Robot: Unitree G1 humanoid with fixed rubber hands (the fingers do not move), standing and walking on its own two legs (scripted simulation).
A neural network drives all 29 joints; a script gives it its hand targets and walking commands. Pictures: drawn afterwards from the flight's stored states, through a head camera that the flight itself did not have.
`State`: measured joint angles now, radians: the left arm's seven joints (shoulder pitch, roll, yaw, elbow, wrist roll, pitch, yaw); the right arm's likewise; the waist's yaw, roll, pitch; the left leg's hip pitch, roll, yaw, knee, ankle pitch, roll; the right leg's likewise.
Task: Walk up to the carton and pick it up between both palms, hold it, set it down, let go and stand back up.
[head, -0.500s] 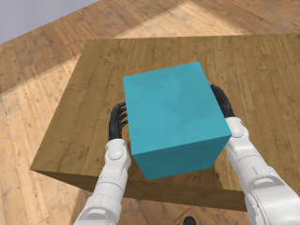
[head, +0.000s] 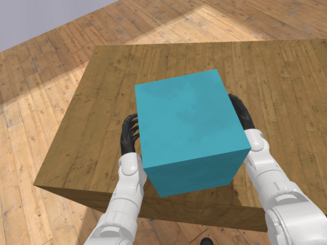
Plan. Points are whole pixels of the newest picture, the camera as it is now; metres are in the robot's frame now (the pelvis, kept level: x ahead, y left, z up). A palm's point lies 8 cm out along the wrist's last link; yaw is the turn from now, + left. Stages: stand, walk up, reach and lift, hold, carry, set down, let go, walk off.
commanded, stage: reach and lift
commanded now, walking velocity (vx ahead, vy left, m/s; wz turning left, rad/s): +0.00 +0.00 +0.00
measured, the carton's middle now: (185, 139) +0.38 +0.01 -0.01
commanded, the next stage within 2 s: none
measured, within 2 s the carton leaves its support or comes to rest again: leaves its support in 0.76 s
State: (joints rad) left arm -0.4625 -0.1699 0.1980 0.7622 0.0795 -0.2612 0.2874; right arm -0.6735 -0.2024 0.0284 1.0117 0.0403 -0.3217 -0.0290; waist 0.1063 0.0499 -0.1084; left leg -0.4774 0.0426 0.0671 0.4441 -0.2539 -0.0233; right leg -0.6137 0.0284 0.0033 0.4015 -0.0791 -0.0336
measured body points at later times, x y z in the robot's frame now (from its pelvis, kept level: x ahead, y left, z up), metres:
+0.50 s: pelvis +0.00 +0.00 +0.00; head +0.08 -0.03 +0.44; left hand +0.35 +0.15 +0.01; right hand +0.43 -0.13 +0.02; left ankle -0.04 +0.13 -0.74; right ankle +0.05 -0.09 -0.74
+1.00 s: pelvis +0.00 +0.00 +0.00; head +0.05 -0.03 +0.45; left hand +0.35 +0.16 +0.05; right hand +0.42 -0.13 +0.05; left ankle -0.04 +0.13 -0.74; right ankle +0.05 -0.09 -0.74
